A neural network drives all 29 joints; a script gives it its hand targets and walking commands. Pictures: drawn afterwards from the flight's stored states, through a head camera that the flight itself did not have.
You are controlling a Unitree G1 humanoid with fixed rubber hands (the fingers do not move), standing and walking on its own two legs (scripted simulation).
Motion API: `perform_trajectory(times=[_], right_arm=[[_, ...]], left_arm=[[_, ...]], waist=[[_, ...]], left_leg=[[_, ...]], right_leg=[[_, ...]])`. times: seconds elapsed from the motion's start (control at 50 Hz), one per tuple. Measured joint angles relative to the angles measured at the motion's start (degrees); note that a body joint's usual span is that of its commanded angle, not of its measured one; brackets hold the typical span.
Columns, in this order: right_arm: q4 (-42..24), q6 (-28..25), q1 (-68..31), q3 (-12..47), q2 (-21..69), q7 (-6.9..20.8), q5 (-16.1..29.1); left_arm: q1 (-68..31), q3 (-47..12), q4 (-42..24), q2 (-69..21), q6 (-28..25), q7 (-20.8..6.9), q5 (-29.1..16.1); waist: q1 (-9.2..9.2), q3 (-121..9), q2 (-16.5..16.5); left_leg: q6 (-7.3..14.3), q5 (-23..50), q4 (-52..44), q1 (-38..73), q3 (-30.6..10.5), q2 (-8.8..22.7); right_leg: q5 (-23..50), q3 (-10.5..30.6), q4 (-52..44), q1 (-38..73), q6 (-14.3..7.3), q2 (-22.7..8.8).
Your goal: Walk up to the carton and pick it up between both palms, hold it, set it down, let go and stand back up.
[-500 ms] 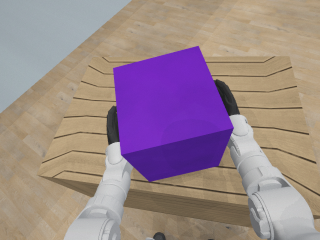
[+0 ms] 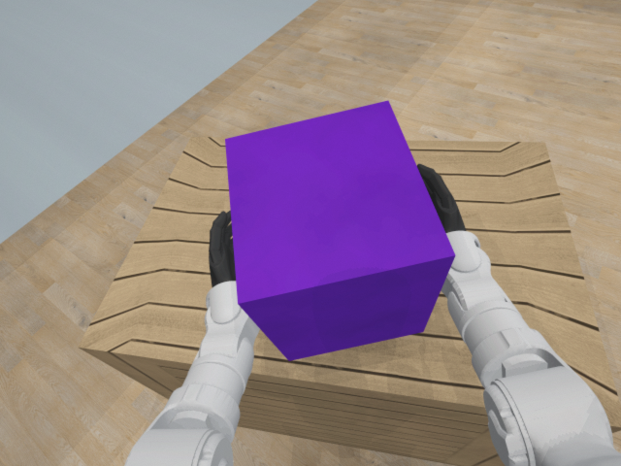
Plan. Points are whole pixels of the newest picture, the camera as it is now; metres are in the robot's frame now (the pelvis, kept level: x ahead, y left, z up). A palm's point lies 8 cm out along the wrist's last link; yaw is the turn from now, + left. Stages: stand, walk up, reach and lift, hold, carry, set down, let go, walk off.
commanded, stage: reach and lift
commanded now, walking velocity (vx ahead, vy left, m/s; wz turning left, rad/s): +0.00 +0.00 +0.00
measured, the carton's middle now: (333, 244) +0.40 +0.05 +0.05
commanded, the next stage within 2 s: none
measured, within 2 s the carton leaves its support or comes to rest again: neither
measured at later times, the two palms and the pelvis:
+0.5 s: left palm (221, 254) +0.34 +0.18 +0.09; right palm (467, 217) +0.41 -0.11 +0.11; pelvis -0.01 +0.00 +0.00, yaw +0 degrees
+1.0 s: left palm (198, 216) +0.35 +0.19 +0.16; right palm (478, 186) +0.39 -0.11 +0.18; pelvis +0.00 +0.01 +0.01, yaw +0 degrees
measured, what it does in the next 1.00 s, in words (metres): stands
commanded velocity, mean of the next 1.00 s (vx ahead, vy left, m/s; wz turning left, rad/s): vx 0.00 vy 0.00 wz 0.00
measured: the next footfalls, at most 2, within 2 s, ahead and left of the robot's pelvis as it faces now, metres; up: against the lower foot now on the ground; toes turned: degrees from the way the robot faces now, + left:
none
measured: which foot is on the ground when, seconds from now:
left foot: down 0.00-1.00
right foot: down 0.00-1.00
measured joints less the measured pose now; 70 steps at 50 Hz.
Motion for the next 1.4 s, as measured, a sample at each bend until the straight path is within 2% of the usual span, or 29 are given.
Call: perform_trajectory(times=[0.16, 0.28, 0.44, 0.54, 0.64, 0.82, 0.92, 1.06, 1.18, 1.4], right_arm=[[0.0, 3.4, 0.0, 0.0, -0.1, -0.4, 0.0], [0.0, 9.0, 0.0, -0.7, 0.4, -0.9, 0.0], [-2.2, 15.6, 0.0, -0.6, 0.8, -1.9, 0.5], [-3.0, 19.2, -0.4, -1.3, 0.6, -2.1, 0.6], [-3.1, 22.9, -1.3, -4.3, 1.8, -2.4, 0.6], [-3.1, 27.1, -3.3, -8.8, 4.1, -3.2, 0.6], [-3.1, 29.1, -3.8, -9.8, 5.0, -3.9, 0.6], [-3.3, 31.6, -3.8, -8.3, 5.6, -5.2, 0.6], [-5.9, 33.3, -3.8, -7.1, 5.6, -5.7, 1.0], [-5.9, 35.9, -3.9, -7.9, 5.8, -5.8, 1.1]], left_arm=[[-0.3, -0.1, -1.4, 0.2, 5.1, 0.0, 0.0], [-1.0, -1.3, -2.3, 1.4, 12.7, 0.1, 0.0], [-1.4, -4.1, -6.9, 3.6, 22.6, 0.7, -0.5], [-3.4, -4.1, -7.4, 4.0, 27.2, 0.6, -0.5], [-5.5, -1.5, -7.4, 4.1, 31.4, -0.7, -0.5], [-7.0, 2.3, -7.5, 4.3, 34.8, -2.5, -0.3], [-7.3, 4.1, -7.4, 4.3, 36.7, -4.0, 2.4], [-7.3, 3.9, -7.9, 5.5, 39.9, -4.7, 2.5], [-7.4, 2.0, -11.6, 6.8, 43.1, -4.7, 2.7], [-7.7, 2.0, -12.0, 6.8, 46.6, -5.4, 4.9]], waist=[[0.00, -0.1, -0.1], [-0.34, -0.1, -0.5], [-2.12, -0.2, -0.9], [-2.53, -0.2, -1.0], [-2.92, -0.2, -1.1], [-4.26, 0.0, -1.2], [-5.13, 1.7, -1.2], [-6.54, 2.8, -2.1], [-7.60, 2.8, -2.7], [-7.97, 2.8, -2.8]], left_leg=[[0.0, 0.0, 0.0, 2.8, 0.0, 0.0], [0.0, 0.0, 0.0, 4.7, 0.0, 0.0], [0.0, -0.1, 0.0, 7.4, 0.0, 0.0], [0.0, -0.3, 0.0, 9.7, 0.0, 0.0], [0.0, -0.7, 0.0, 12.4, 0.0, 0.0], [0.0, -2.0, 0.0, 18.0, 0.0, 0.1], [0.0, -2.9, 0.0, 22.0, 0.0, 0.1], [0.0, -3.5, 0.0, 24.7, 0.0, 0.1], [0.0, -3.6, 0.0, 25.5, 0.0, 0.2], [0.1, -3.4, 0.0, 26.7, 0.0, 0.2]], right_leg=[[0.0, 0.0, 0.0, 2.8, 0.0, 0.0], [0.0, 0.0, 0.0, 4.7, 0.0, 0.0], [0.0, 0.0, -0.1, 7.4, 0.0, 0.0], [-0.2, 0.0, -0.2, 9.9, 0.0, 0.0], [-0.6, 0.0, -0.3, 12.6, 0.0, 0.0], [-1.5, 0.0, -1.1, 18.5, 0.0, 0.0], [-2.0, 0.0, -1.9, 22.9, 0.1, 0.0], [-2.0, 0.0, -3.1, 26.2, 0.4, 0.0], [-1.5, 0.0, -4.0, 27.4, 0.5, 0.0], [-1.1, 0.0, -4.5, 28.9, 0.7, 0.0]])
